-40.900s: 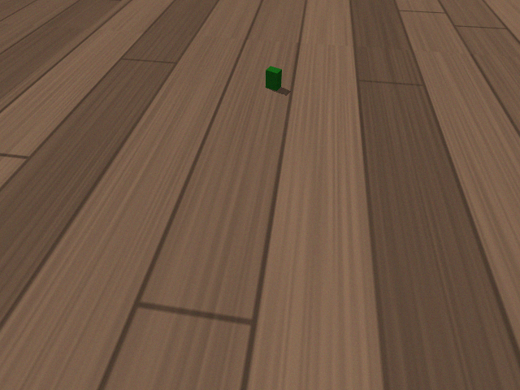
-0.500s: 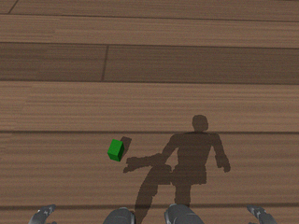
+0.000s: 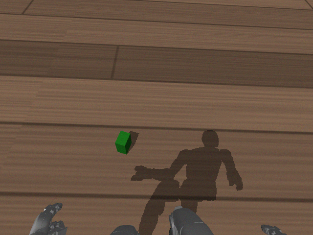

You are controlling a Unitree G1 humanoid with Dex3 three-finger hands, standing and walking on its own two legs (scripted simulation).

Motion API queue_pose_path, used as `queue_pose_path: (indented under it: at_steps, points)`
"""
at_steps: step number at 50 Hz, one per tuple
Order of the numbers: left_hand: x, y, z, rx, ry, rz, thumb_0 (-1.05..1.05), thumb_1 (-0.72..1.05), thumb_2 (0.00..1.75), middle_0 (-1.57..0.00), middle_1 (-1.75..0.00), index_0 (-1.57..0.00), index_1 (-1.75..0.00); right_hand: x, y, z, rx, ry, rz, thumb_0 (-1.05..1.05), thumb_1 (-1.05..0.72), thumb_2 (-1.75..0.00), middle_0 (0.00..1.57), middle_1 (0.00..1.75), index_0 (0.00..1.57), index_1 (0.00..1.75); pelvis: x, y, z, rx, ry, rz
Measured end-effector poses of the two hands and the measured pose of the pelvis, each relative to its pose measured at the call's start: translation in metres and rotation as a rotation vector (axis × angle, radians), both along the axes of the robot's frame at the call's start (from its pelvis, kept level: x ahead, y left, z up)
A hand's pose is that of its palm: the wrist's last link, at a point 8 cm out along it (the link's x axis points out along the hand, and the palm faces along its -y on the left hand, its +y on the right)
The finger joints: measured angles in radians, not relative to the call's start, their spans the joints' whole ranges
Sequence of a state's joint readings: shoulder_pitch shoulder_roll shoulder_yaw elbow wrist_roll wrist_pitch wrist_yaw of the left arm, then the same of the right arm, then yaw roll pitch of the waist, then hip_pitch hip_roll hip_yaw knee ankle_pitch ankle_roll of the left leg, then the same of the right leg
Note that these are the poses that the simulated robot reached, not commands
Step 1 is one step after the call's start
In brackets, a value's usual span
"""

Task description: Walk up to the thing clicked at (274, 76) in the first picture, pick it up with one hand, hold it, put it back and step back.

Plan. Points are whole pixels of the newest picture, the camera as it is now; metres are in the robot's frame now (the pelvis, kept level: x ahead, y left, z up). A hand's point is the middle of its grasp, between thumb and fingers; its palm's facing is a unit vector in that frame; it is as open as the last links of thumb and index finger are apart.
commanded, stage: step back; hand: left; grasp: from above
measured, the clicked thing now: (123, 142) +0.67 +0.19 -0.69
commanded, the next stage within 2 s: none
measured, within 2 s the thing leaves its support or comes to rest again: neither
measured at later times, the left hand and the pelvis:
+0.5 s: hand out of the picture -0.08 +0.22 -0.13, palm faces -0.05 -0.91 -0.42, open 7.4 cm; pelvis -0.17 -0.05 +0.00, yaw -2 degrees
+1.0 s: hand out of the picture -0.27 +0.19 -0.15, palm faces -0.03 -0.92 -0.39, open 7.4 cm; pelvis -0.33 -0.07 +0.00, yaw -3 degrees
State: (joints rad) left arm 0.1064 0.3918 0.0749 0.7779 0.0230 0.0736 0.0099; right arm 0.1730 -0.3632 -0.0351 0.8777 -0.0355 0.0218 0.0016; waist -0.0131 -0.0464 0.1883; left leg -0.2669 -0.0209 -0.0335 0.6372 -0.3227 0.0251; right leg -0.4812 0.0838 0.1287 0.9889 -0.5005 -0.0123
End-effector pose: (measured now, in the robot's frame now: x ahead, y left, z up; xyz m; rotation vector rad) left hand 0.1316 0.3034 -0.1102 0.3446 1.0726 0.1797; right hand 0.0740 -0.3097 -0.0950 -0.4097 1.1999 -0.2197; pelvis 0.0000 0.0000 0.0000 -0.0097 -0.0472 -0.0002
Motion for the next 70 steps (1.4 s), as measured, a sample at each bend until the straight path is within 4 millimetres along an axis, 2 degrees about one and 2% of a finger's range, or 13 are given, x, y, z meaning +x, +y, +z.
queue_pose_path:
  at_steps: [9,15,20,26,31,37,42,46,52,57,62,66,70]
  points:
    - [-0.084,-0.004,-0.003,0.013,0.096,0.005,0.0,0.91,0.89,-0.21,-0.3,-0.2,-0.3,-0.038,-0.016,0.014,-0.021,-0.087,-0.001,0.01,-0.9,-0.9,0.21,0.3,0.21,0.3,-0.056,-0.015,0.004,-0.013,0.018,-0.053]
    - [-0.139,-0.025,-0.007,0.049,0.124,-0.015,0.0,0.91,0.89,-0.21,-0.3,-0.2,-0.3,-0.071,-0.048,-0.006,-0.006,-0.138,-0.001,0.0,-0.9,-0.9,0.21,0.3,0.21,0.3,-0.106,-0.037,-0.012,-0.015,0.012,-0.079]
    - [-0.191,-0.044,0.009,0.047,0.136,0.004,0.0,0.91,0.89,-0.21,-0.3,-0.2,-0.3,-0.113,-0.059,-0.013,0.019,-0.095,-0.041,0.01,-0.9,-0.9,0.21,0.3,0.21,0.3,-0.138,-0.046,-0.003,0.03,0.009,-0.064]
    - [-0.215,-0.045,0.019,0.073,0.081,0.014,0.01,0.9,0.89,-0.21,-0.3,-0.2,-0.3,-0.172,-0.057,-0.019,0.031,-0.01,-0.019,0.01,-0.9,-0.9,0.2,0.3,0.21,0.3,-0.175,-0.049,0.0,0.038,0.022,-0.018]
    - [-0.231,-0.034,0.007,0.06,-0.003,0.027,0.0,0.9,0.89,-0.21,-0.3,-0.2,-0.3,-0.214,-0.045,-0.027,0.022,0.048,0.019,0.01,-0.9,-0.9,0.2,0.3,0.21,0.3,-0.214,-0.044,-0.011,0.03,0.017,0.038]
    - [-0.272,-0.036,0.003,0.026,0.017,0.051,0.0,0.91,0.89,-0.21,-0.3,-0.2,-0.3,-0.252,-0.036,-0.012,0.031,0.031,0.033,0.01,-0.9,-0.9,0.21,0.3,0.21,0.3,-0.257,-0.046,-0.002,0.006,0.002,0.029]
    - [-0.319,-0.046,0.003,0.014,0.045,0.039,0.0,0.91,0.89,-0.21,-0.3,-0.2,-0.3,-0.266,-0.047,-0.001,0.02,-0.044,0.039,0.01,-0.9,-0.9,0.21,0.3,0.21,0.3,-0.29,-0.054,0.001,-0.006,0.014,-0.004]
    - [-0.364,-0.056,-0.003,0.034,0.094,0.022,0.0,0.91,0.89,-0.21,-0.3,-0.2,-0.3,-0.279,-0.064,-0.007,0.028,-0.111,0.032,0.01,-0.9,-0.9,0.21,0.3,0.21,0.3,-0.315,-0.065,-0.007,-0.001,0.013,-0.04]
    - [-0.427,-0.067,0.007,0.04,0.146,0.066,0.0,0.91,0.89,-0.21,-0.3,-0.2,-0.3,-0.321,-0.076,-0.012,0.052,-0.077,-0.012,0.01,-0.9,-0.9,0.2,0.3,0.21,0.3,-0.339,-0.072,0.001,0.012,-0.006,-0.036]
    - [-0.445,-0.057,0.014,0.046,0.131,0.098,0.01,0.9,0.89,-0.21,-0.3,-0.2,-0.3,-0.357,-0.075,-0.018,0.057,0.019,0.001,0.01,-0.9,-0.9,0.2,0.3,0.21,0.3,-0.347,-0.067,0.003,0.02,0.008,0.006]
    - [-0.449,-0.039,0.009,0.043,0.13,0.113,0.0,0.9,0.89,-0.21,-0.3,-0.2,-0.3,-0.375,-0.06,-0.02,0.056,0.069,0.002,0.01,-0.9,-0.9,0.2,0.3,0.21,0.3,-0.351,-0.057,0.001,0.047,0.005,0.03]
    - [-0.439,-0.036,0.009,0.039,0.143,0.1,0.01,0.91,0.89,-0.21,-0.3,-0.2,-0.3,-0.381,-0.051,-0.014,0.071,0.039,-0.007,0.01,-0.9,-0.9,0.21,0.3,0.21,0.3,-0.35,-0.057,0.005,0.036,0.009,0.029]
    - [-0.419,-0.042,0.012,0.036,0.109,0.07,0.01,0.91,0.89,-0.21,-0.3,-0.2,-0.3,-0.381,-0.057,-0.012,0.072,0.029,-0.018,0.01,-0.9,-0.9,0.21,0.3,0.21,0.3,-0.346,-0.065,0.006,0.029,0.006,0.022]
